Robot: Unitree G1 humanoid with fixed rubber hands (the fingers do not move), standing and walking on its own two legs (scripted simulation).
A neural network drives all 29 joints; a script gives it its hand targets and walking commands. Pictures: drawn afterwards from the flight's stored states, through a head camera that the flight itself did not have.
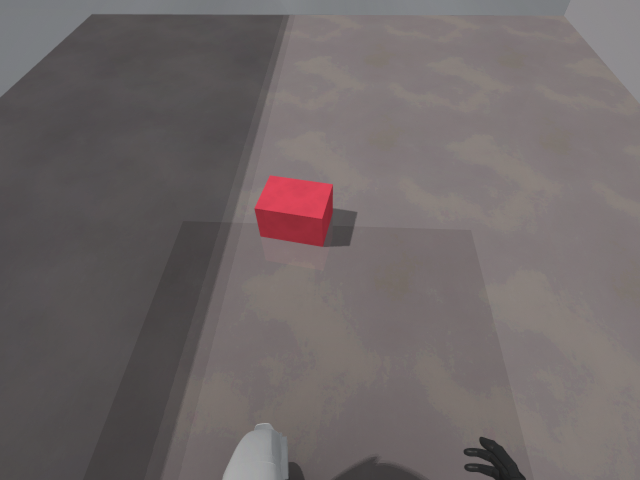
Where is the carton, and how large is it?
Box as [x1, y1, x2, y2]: [254, 175, 332, 246]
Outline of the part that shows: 270,175 254,208 260,235 322,246 332,213 332,184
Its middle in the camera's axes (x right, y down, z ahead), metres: -0.11 -0.13 +1.61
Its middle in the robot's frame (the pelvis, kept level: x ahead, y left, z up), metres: +1.18 +0.18 -0.69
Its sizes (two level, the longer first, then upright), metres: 0.274 0.200 0.172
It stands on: the floor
